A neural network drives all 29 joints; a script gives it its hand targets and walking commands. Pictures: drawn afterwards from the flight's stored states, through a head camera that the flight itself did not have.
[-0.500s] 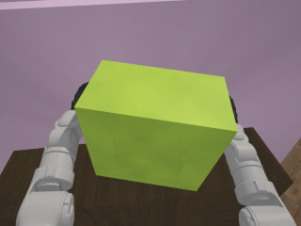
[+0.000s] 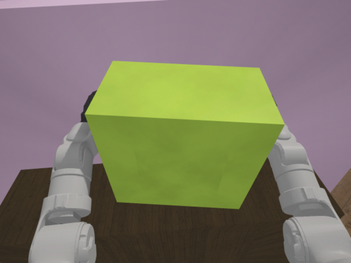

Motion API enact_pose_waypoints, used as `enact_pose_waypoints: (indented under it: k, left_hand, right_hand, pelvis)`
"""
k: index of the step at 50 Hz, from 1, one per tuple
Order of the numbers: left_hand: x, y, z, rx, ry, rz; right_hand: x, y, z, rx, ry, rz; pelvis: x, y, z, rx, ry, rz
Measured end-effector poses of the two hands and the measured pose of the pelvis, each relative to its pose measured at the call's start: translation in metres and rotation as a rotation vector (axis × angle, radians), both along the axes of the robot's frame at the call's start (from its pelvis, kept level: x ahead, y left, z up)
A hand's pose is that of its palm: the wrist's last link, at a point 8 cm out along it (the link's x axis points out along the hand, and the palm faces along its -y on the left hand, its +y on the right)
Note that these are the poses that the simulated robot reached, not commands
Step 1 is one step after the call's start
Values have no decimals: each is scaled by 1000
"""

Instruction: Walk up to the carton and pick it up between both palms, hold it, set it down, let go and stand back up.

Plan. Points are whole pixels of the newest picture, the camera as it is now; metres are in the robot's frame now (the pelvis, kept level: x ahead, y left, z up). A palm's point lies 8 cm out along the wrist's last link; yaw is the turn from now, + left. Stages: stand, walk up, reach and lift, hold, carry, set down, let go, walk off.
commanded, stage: reach and lift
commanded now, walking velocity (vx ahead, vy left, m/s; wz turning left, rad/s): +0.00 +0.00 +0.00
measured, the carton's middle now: (181, 141) +0.36 -0.02 +0.13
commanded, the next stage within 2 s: hold in 1.02 s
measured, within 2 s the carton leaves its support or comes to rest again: neither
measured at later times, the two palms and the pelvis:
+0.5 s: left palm (82, 125) +0.36 +0.18 +0.20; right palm (271, 108) +0.36 -0.21 +0.21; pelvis -0.01 +0.00 +0.00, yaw +0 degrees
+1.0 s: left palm (78, 121) +0.36 +0.19 +0.21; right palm (269, 102) +0.37 -0.21 +0.22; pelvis -0.01 +0.00 +0.00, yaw +0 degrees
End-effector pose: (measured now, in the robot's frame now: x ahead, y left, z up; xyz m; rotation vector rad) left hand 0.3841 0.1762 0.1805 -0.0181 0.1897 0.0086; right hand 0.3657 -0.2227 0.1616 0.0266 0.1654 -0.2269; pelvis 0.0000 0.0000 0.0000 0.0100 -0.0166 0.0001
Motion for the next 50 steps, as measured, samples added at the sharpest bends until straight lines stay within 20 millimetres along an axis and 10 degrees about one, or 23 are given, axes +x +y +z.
enact_pose_waypoints:
  k: [50]
  left_hand:
    - [-26, 12, 31, -19, 1, 73]
  right_hand:
    - [3, 12, 54, -23, -3, 72]
  pelvis:
    - [-9, 0, -1, -6, -9, -2]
